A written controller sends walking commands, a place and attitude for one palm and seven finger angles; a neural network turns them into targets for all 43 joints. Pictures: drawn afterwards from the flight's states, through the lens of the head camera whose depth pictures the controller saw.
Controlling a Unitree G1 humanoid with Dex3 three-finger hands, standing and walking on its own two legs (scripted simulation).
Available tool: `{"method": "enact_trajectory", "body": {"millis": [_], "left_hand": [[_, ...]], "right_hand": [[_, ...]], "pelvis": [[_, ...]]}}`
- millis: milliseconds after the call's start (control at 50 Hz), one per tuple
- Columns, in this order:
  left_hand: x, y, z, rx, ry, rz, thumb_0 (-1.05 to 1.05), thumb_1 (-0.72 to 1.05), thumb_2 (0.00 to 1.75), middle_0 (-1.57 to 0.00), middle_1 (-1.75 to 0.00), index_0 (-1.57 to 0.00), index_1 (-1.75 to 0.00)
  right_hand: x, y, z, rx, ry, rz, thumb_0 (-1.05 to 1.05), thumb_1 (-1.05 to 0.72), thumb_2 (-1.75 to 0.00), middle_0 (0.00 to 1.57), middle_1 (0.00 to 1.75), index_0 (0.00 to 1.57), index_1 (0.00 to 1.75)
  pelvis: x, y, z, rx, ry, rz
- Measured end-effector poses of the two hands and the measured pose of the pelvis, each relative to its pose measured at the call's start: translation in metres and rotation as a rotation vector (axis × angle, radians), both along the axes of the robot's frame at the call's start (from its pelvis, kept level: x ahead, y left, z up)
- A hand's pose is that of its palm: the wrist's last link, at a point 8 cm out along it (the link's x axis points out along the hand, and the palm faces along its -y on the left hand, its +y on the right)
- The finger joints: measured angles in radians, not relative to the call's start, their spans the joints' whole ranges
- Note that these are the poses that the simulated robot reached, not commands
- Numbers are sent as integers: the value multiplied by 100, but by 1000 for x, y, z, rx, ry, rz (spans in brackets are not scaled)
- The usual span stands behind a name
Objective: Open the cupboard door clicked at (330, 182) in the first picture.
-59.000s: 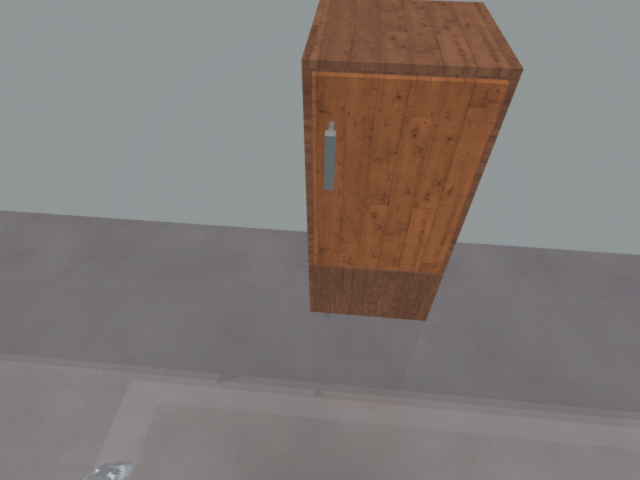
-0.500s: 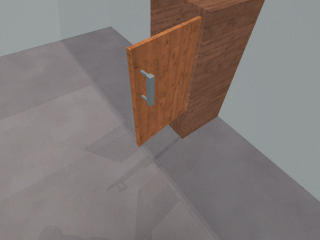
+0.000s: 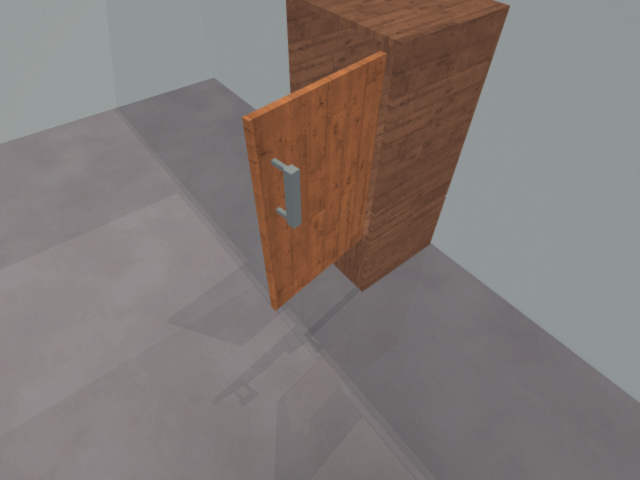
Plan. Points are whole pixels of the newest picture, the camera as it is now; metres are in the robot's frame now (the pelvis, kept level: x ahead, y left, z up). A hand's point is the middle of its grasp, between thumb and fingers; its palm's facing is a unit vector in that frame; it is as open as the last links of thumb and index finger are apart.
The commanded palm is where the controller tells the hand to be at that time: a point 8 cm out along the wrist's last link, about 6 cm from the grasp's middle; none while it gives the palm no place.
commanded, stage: let the arm hang, fingers relaxed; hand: left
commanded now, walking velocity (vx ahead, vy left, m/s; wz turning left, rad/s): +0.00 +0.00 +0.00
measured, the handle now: (285, 193) +0.63 +0.10 -0.04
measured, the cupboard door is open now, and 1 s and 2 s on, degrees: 98 98 98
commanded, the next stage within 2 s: look to check the result in 0.10 s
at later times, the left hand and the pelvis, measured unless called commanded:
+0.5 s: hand out of the picture +0.00 +0.15 -0.17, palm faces +0.05 -0.98 -0.18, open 7.4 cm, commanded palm none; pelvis +0.02 -0.01 +0.00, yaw +0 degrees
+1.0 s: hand out of the picture +0.02 +0.15 -0.17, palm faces +0.05 -0.98 -0.19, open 7.3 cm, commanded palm none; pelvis +0.03 -0.02 +0.00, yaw +1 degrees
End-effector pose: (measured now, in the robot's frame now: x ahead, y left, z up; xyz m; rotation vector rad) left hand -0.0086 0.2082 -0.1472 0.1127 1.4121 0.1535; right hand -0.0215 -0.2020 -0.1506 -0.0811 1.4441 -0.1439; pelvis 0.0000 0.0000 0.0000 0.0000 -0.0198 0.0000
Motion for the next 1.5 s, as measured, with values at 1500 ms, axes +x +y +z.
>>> {"method": "enact_trajectory", "body": {"millis": [1500], "left_hand": [[31,-18,7,16,24,22,1,91,89,-20,-30,-20,-30]], "right_hand": [[62,-41,6,-40,-15,46,1,-91,-90,20,30,20,30]], "pelvis": [[42,-26,5,4,-2,12]]}}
